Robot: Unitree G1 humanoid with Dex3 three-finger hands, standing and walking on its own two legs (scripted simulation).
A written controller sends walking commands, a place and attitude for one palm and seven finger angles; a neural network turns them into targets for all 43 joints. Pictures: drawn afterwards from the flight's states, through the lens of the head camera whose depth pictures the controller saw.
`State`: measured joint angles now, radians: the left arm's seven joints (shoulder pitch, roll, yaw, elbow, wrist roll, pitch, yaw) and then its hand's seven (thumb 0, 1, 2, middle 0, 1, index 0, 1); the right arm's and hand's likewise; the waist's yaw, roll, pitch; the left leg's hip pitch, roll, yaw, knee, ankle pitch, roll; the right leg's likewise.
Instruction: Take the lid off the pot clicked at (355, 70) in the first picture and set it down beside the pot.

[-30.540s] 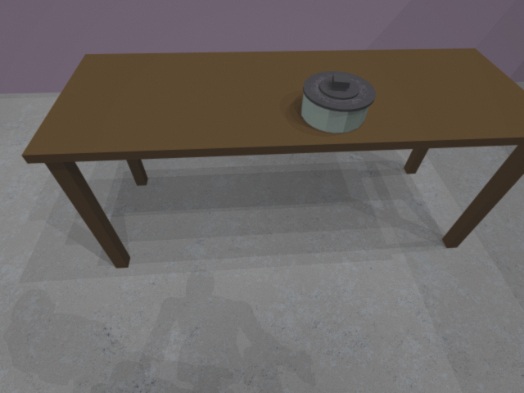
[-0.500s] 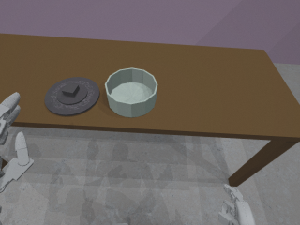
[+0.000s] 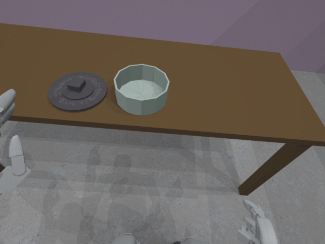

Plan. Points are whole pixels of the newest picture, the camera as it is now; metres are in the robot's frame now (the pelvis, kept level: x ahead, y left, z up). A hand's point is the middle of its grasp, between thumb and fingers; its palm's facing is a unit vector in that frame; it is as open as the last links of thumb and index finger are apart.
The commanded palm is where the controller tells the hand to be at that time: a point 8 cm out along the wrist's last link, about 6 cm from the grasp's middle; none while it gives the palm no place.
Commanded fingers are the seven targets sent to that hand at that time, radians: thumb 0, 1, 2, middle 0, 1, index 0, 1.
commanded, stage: step back with the hand held close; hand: left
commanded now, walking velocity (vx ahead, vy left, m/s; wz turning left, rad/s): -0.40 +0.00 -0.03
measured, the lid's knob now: (76, 84) +0.63 +0.34 -0.04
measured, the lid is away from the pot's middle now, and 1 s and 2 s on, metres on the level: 0.24 0.24 0.24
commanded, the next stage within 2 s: stop stepping back and stand still in 0.52 s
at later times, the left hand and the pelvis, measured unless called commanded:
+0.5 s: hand out of the picture +0.13 +0.24 +0.18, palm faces +0.32 -0.84 -0.45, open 7.5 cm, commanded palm +0.06 +0.29 +0.20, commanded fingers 0.00 0.90 0.90 -0.20 -0.30 -0.20 -0.30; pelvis -0.07 +0.00 +0.00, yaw +1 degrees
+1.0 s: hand out of the picture +0.06 +0.25 +0.19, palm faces +0.28 -0.84 -0.46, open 7.5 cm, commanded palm +0.00 +0.29 +0.20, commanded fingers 0.00 0.90 0.90 -0.20 -0.30 -0.20 -0.30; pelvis -0.15 +0.02 +0.01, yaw -3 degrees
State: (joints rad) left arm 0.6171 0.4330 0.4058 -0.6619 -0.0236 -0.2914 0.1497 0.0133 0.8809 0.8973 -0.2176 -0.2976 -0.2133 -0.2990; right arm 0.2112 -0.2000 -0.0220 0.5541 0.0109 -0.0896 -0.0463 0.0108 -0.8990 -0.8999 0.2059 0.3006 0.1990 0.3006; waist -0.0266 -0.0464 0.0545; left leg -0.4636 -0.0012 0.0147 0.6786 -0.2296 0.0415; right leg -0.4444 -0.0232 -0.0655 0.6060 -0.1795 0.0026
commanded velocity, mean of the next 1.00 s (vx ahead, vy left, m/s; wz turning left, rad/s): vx -0.17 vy -0.01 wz -0.02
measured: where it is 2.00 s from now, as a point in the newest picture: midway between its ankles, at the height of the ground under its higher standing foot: outside the picture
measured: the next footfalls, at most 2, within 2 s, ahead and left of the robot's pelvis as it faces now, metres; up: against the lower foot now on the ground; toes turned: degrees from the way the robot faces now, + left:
right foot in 0.12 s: +0.06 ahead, -0.14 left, +0.00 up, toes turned -1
right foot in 0.56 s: -0.03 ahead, -0.14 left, +0.00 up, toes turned -5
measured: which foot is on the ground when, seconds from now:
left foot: down 0.00-0.62, up 0.64-0.78, down 0.80-1.00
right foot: down 0.00-0.00, up 0.02-0.10, down 0.12-0.40, up 0.42-0.54, down 0.56-1.00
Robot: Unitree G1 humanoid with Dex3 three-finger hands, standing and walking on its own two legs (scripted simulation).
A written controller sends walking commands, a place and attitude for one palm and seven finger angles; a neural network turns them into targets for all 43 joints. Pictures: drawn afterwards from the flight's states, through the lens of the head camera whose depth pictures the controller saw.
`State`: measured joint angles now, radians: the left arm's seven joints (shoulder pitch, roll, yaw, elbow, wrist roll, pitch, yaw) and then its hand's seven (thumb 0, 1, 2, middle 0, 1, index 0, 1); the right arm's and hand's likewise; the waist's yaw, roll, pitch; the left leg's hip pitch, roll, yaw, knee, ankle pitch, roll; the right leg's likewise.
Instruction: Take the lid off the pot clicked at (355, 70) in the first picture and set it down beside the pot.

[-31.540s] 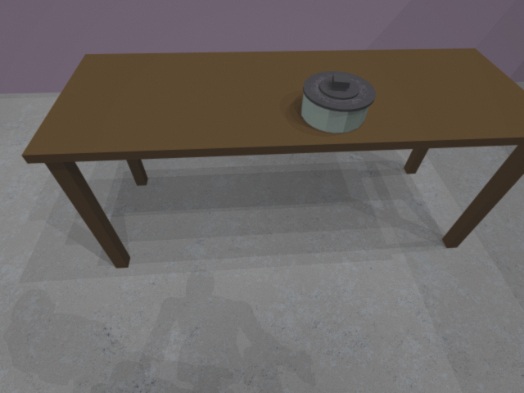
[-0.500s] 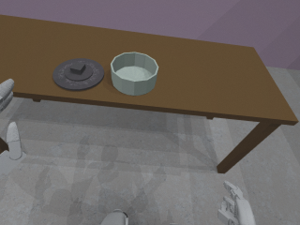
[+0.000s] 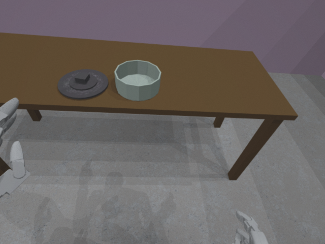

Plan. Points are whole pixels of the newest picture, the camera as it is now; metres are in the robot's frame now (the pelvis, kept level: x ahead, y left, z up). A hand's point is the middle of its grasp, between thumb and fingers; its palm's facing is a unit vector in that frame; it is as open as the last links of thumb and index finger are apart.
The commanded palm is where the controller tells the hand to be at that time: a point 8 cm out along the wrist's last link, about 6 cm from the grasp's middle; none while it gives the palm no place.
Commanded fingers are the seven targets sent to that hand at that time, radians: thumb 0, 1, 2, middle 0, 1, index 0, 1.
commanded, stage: stop stepping back and stand still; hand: left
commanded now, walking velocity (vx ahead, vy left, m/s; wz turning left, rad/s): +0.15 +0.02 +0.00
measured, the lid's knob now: (82, 77) +0.76 +0.36 -0.05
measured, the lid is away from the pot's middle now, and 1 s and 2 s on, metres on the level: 0.24 0.24 0.24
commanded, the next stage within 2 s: let the arm hang, fingers relaxed in 0.32 s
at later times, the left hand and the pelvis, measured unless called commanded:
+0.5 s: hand (35, 186) +0.22 +0.27 +0.07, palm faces +0.23 -0.87 -0.44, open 7.4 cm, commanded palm none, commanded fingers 0.00 0.90 0.90 -0.20 -0.30 -0.20 -0.30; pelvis +0.00 +0.03 +0.00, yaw +2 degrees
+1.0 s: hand out of the picture -0.04 +0.20 -0.17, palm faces +0.03 -0.98 -0.20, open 7.3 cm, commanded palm none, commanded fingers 0.00 0.90 0.90 -0.20 -0.30 -0.20 -0.30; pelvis +0.03 +0.02 +0.01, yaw +1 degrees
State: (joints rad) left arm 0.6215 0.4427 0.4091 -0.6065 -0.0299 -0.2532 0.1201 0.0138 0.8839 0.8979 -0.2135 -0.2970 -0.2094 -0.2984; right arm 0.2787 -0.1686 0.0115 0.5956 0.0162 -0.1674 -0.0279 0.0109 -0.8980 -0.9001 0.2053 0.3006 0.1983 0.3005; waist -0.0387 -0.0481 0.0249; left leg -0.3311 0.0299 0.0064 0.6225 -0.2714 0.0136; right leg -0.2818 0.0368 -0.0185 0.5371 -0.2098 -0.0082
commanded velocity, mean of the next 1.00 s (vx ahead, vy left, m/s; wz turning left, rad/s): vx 0.01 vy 0.00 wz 0.00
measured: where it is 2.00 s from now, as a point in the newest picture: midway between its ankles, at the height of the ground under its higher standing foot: outside the picture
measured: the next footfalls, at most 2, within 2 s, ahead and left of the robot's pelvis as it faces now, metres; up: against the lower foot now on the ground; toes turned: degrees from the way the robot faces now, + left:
right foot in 0.28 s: +0.06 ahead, -0.10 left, +0.00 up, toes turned +0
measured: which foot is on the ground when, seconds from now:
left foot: down 0.00-1.00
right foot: down 0.00-0.16, up 0.18-0.26, down 0.28-1.00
